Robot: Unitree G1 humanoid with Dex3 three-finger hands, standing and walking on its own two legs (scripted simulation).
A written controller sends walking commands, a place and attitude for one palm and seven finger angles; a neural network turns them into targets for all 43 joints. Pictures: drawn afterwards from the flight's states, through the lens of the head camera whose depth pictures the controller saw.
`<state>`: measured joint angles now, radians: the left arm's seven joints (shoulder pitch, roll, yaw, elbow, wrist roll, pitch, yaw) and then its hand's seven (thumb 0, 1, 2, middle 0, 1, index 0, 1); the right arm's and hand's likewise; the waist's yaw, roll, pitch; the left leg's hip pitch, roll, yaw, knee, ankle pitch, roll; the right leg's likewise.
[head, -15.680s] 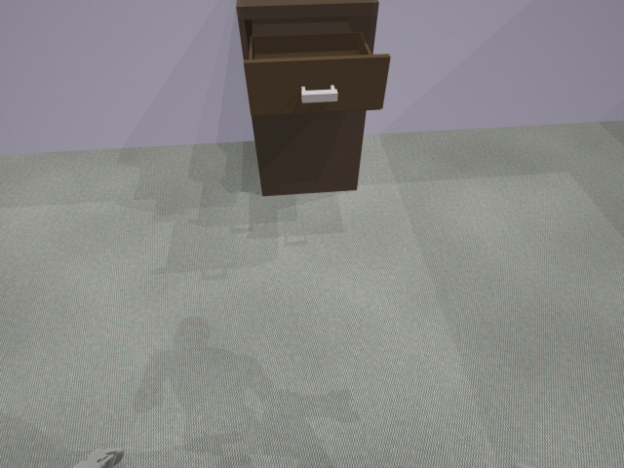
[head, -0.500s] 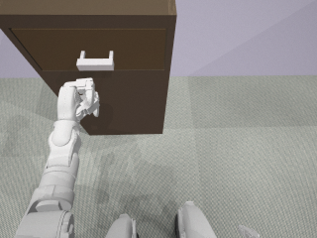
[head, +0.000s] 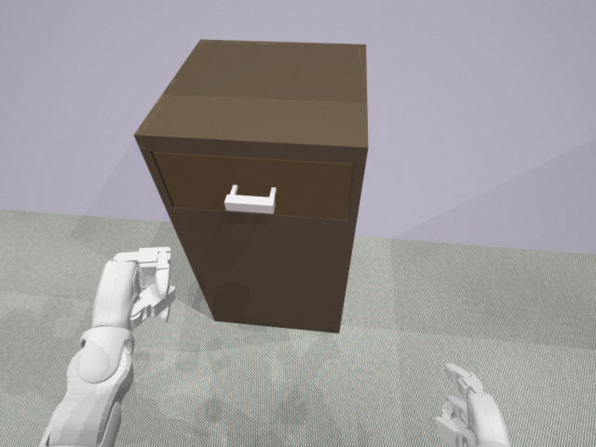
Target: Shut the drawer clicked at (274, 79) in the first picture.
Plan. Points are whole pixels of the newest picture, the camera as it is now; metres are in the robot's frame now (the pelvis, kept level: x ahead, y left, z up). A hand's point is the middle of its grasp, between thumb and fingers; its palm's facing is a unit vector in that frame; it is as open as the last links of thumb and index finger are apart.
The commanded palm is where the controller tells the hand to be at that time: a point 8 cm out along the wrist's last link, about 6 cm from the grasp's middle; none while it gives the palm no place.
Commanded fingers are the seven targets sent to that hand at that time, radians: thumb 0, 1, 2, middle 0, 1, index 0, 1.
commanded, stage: draw the hand back to the body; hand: left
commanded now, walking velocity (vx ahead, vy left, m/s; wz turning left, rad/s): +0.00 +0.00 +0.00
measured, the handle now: (252, 197) +0.60 +0.14 -0.06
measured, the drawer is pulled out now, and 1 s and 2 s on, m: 0.00 0.00 0.00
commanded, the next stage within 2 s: step back with the hand held close in 0.64 s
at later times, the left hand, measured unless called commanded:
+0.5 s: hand (33, 327) +0.19 +0.25 +0.18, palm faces +0.41 -0.81 -0.41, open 3.3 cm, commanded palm +0.14 +0.28 +0.19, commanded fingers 0.00 0.90 0.90 -1.40 -1.60 -1.40 -1.60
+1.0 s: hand (35, 336) +0.18 +0.24 +0.18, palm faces +0.33 -0.81 -0.48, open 3.3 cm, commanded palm +0.12 +0.29 +0.19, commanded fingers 0.00 0.90 0.90 -1.40 -1.60 -1.40 -1.60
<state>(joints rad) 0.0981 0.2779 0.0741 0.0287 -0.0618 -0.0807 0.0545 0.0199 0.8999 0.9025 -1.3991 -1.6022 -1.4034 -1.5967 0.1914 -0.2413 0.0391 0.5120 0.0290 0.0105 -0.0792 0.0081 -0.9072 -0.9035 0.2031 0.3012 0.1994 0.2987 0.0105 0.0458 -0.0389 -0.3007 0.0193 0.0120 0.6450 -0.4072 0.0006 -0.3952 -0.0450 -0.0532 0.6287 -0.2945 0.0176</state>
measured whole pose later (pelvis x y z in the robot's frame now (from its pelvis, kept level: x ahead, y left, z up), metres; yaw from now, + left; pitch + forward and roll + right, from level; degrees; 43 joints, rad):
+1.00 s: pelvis -0.02 +0.01 +0.02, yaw -2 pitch -1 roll +0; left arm 0.57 0.34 0.35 -0.48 -0.03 -0.20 0.10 0.02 0.89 0.90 -1.40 -1.60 -1.41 -1.60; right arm 0.19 -0.25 0.00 0.57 -0.02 -0.07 -0.07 0.01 -0.90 -0.90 0.21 0.30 0.20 0.30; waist 0.00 0.06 0.02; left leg -0.15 0.01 0.05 0.45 -0.28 0.02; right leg -0.24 -0.05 -0.02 0.41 -0.15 0.04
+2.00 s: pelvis -0.12 +0.00 -0.01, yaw +2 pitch +0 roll +0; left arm 0.57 0.40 0.44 -0.58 0.02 -0.31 0.13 0.02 0.89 0.90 -1.41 -1.60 -1.41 -1.60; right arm 0.20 -0.21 -0.04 0.58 -0.01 -0.11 -0.06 0.01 -0.90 -0.90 0.21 0.30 0.20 0.30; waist -0.01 -0.01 0.05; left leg -0.46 0.00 -0.01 0.72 -0.32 0.03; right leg -0.47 0.02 0.08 0.62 -0.15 0.03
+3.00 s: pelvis -0.29 +0.02 +0.01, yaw -3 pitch -1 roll +0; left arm 0.63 0.41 0.38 -0.56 -0.01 -0.22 0.15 0.02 0.89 0.90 -1.41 -1.60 -1.41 -1.60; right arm 0.28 -0.19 0.03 0.63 -0.01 -0.16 -0.08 0.01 -0.90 -0.90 0.21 0.30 0.20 0.30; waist -0.03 -0.05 -0.02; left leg -0.28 -0.01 0.04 0.47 -0.18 0.02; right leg -0.26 0.01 0.01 0.50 -0.25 0.00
